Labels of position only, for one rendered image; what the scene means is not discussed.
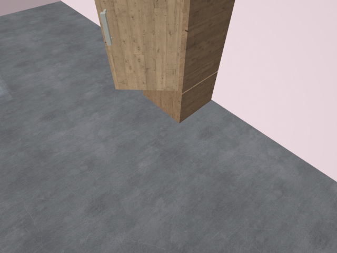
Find handle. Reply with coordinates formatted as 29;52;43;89
100;9;112;45

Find cupboard door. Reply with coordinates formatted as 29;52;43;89
95;0;184;91

